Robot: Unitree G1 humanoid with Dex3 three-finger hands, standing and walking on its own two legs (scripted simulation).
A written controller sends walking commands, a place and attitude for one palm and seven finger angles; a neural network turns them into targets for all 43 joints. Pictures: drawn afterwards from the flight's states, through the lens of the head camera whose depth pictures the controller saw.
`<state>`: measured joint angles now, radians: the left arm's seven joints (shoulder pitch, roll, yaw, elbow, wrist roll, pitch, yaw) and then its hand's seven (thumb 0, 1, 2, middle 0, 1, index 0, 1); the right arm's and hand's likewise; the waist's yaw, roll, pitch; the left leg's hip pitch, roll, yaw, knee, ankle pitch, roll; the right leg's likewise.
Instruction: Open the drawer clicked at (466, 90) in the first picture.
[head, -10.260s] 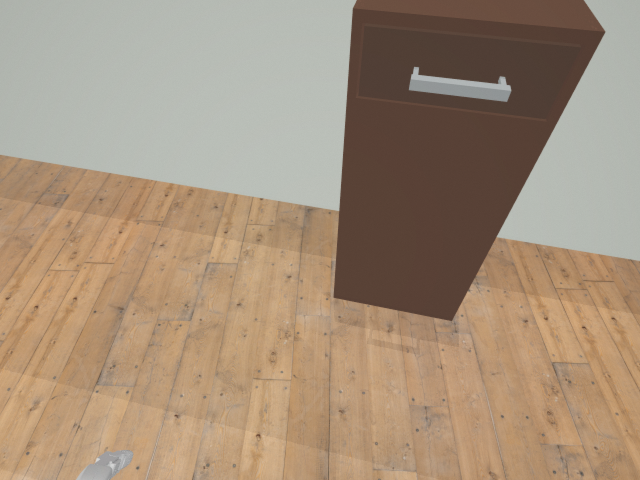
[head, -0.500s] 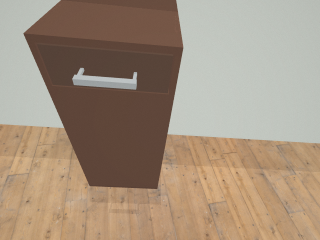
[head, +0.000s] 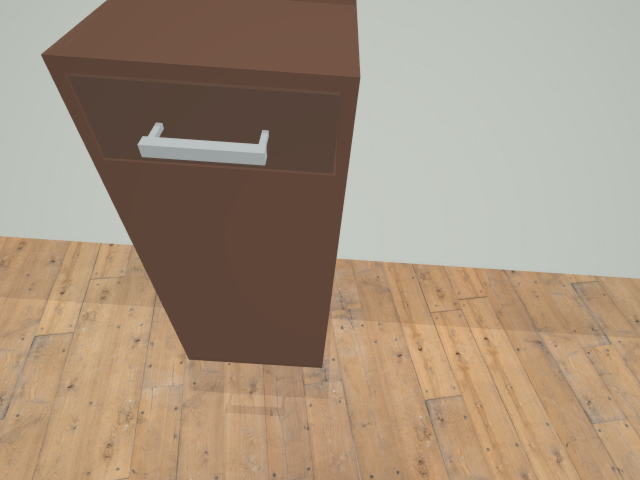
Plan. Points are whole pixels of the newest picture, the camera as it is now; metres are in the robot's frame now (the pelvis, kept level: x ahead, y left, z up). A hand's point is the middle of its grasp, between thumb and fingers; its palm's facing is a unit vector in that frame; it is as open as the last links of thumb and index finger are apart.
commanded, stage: come to a stop and stand still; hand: left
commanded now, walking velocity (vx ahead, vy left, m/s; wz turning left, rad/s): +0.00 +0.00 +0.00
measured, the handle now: (207, 141) +0.54 +0.21 +0.12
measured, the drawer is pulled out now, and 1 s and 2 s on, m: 0.00 0.00 0.00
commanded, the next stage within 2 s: look again from close up in 0.56 s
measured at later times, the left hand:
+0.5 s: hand out of the picture +0.04 +0.19 -0.16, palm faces +0.04 -0.97 -0.25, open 7.4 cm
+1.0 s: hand out of the picture +0.02 +0.18 -0.16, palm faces +0.01 -0.98 -0.21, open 7.3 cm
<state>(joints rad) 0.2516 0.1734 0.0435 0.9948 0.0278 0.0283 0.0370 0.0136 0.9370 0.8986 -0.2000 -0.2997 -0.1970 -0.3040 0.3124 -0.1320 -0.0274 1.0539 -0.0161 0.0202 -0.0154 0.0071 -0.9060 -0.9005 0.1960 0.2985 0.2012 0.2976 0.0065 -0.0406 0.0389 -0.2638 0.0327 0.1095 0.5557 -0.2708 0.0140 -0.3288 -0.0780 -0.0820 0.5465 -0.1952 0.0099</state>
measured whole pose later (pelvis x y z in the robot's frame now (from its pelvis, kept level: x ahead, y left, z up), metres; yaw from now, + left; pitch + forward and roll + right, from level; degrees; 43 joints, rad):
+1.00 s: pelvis +0.01 +0.00 +0.01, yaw +0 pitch -3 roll +0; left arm 0.30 0.17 -0.01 1.05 0.02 0.00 0.04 0.01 0.92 0.90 -0.20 -0.30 -0.20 -0.30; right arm 0.30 -0.16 0.00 1.10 -0.01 0.01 0.00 0.01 -0.90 -0.90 0.20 0.30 0.20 0.30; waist -0.01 0.00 0.04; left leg -0.17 0.02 0.11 0.45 -0.23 0.01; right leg -0.23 -0.07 -0.07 0.44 -0.15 0.02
